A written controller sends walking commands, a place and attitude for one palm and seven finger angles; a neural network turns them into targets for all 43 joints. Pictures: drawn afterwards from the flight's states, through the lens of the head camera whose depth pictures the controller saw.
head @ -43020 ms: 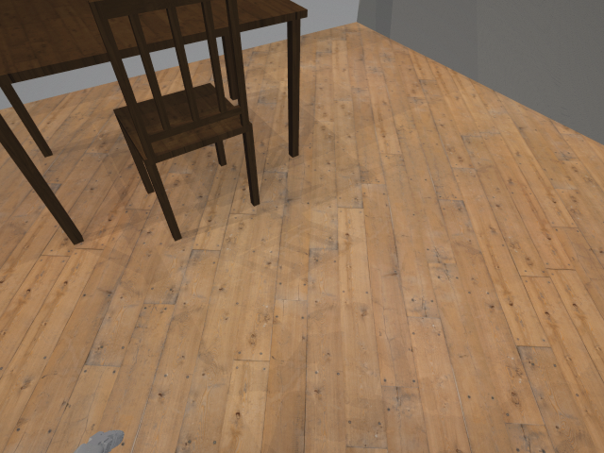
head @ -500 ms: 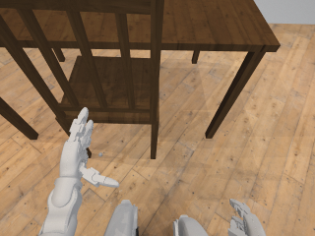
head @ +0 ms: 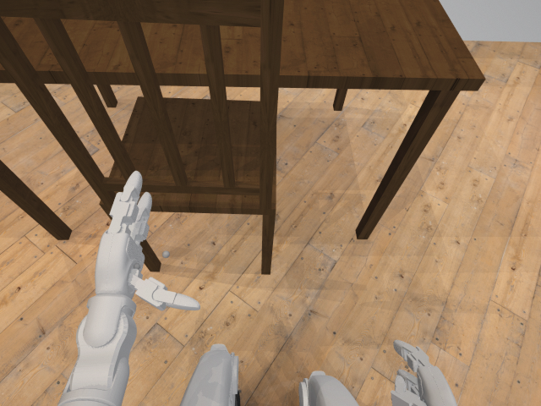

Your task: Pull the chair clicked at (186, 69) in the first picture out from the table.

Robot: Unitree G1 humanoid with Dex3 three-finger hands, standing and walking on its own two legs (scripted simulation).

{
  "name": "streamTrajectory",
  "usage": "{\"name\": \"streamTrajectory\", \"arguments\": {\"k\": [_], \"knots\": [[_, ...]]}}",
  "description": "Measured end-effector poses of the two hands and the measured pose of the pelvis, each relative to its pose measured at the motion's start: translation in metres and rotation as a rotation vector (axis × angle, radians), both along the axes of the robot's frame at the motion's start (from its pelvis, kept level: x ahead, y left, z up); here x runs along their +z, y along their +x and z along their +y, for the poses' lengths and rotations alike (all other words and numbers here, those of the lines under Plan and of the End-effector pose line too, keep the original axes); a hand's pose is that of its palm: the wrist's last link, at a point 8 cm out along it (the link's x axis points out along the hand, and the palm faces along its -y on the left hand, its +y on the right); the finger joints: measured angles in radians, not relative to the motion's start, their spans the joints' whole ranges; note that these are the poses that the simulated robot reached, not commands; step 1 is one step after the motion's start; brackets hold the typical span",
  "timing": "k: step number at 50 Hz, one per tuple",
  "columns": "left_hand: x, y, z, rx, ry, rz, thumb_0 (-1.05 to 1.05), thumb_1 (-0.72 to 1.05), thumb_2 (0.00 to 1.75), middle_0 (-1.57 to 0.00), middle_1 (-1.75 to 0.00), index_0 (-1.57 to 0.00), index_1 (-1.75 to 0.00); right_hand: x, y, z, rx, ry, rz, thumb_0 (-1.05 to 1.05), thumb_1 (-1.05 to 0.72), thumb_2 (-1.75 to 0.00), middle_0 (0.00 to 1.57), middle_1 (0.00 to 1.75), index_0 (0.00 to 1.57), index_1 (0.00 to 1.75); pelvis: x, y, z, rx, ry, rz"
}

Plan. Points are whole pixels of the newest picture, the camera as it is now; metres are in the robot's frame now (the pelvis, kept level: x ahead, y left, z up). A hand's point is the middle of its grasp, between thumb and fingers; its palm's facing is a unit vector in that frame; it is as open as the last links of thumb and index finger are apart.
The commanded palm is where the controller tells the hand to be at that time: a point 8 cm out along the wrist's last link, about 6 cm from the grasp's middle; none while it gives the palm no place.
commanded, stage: aim the fingers beside a spindle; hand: left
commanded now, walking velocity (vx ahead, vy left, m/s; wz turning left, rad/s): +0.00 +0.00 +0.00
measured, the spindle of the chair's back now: (161, 121) +0.56 +0.21 +0.05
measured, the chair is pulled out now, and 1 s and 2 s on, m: -0.08 -0.08 -0.08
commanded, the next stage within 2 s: none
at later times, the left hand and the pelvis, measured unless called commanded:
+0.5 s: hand (178, 267) +0.31 +0.15 +0.01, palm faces +0.00 -1.00 +0.02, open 16.9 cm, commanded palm +0.29 +0.21 +0.03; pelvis +0.00 +0.00 +0.00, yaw -1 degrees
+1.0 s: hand (151, 247) +0.32 +0.18 +0.05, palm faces +0.09 -0.99 -0.05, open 16.9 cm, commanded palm +0.29 +0.21 +0.02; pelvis +0.00 +0.01 +0.00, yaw +0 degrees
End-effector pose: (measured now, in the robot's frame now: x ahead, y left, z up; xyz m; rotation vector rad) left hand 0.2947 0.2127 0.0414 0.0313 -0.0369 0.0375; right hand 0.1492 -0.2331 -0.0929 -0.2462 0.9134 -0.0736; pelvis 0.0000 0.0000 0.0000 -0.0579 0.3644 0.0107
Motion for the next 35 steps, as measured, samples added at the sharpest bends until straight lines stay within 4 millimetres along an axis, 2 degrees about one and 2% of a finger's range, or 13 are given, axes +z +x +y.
{"name": "streamTrajectory", "arguments": {"k": [5,7,9,14,16,23,25,31,33,35], "knots": [[-0.027,0.000,-0.008,-0.039,-0.034,0.121,-0.01,-0.50,0.30,-0.06,-0.08,-0.06,-0.08,-0.002,-0.001,0.000,0.000,-0.002,0.012,0.01,-0.90,-0.89,0.20,0.30,0.20,0.29,-0.001,0.000,0.001,-0.001,0.000,0.007],[-0.031,0.000,-0.010,-0.041,-0.044,0.127,-0.01,-0.50,0.30,-0.06,-0.08,-0.06,-0.08,-0.002,-0.002,-0.001,-0.009,-0.011,0.011,0.01,-0.90,-0.89,0.20,0.30,0.20,0.29,-0.002,0.000,0.001,-0.004,-0.001,0.009],[-0.026,0.000,-0.009,-0.028,-0.042,0.093,-0.01,-0.50,0.30,-0.06,-0.08,-0.06,-0.08,-0.002,-0.003,-0.003,-0.018,-0.019,0.010,0.01,-0.90,-0.89,0.20,0.30,0.20,0.29,-0.003,0.001,0.001,-0.007,-0.001,0.009],[0.005,0.003,0.002,0.014,-0.005,-0.034,-0.01,-0.50,0.30,-0.06,-0.08,-0.07,-0.08,-0.001,-0.004,-0.002,-0.017,-0.015,0.017,0.01,-0.90,-0.89,0.20,0.30,0.20,0.29,0.000,0.002,0.001,-0.004,-0.001,0.003],[0.007,0.004,0.002,0.006,0.001,-0.027,-0.01,-0.50,0.30,-0.06,-0.08,-0.06,-0.08,-0.001,-0.004,-0.001,-0.011,-0.006,0.022,0.01,-0.90,-0.89,0.20,0.29,0.20,0.29,0.001,0.003,0.002,-0.001,-0.001,0.003],[-0.036,0.000,-0.012,-0.053,-0.054,0.155,-0.01,-0.50,0.30,-0.06,-0.08,-0.06,-0.08,0.000,-0.003,-0.001,-0.013,-0.013,0.020,0.01,-0.90,-0.89,0.20,0.30,0.20,0.29,-0.001,0.003,0.003,-0.006,0.000,0.012],[-0.032,-0.004,-0.011,-0.037,-0.056,0.125,-0.01,-0.50,0.30,-0.06,-0.08,-0.06,-0.08,0.002,-0.002,-0.002,-0.022,-0.020,0.008,0.01,-0.90,-0.89,0.20,0.30,0.20,0.29,-0.001,0.002,0.003,-0.010,0.000,0.010],[0.011,-0.011,0.014,0.041,0.008,-0.057,-0.01,-0.50,0.30,-0.06,-0.08,-0.07,-0.08,0.005,0.000,0.001,-0.005,-0.013,-0.001,0.01,-0.90,-0.89,0.20,0.29,0.20,0.29,0.002,0.003,0.003,-0.003,-0.003,-0.003],[0.009,-0.008,0.018,0.036,0.015,-0.041,-0.01,-0.50,0.30,-0.06,-0.08,-0.06,-0.08,0.003,0.001,0.003,0.010,-0.008,0.002,0.01,-0.90,-0.89,0.20,0.29,0.20,0.29,0.002,0.002,0.003,0.004,-0.006,-0.002],[-0.005,-0.005,0.016,0.009,-0.006,0.022,-0.01,-0.50,0.30,-0.06,-0.08,-0.06,-0.08,0.001,0.002,0.004,0.019,-0.006,0.006,0.01,-0.90,-0.89,0.20,0.30,0.20,0.29,0.000,0.000,0.004,0.010,-0.009,-0.001]]}}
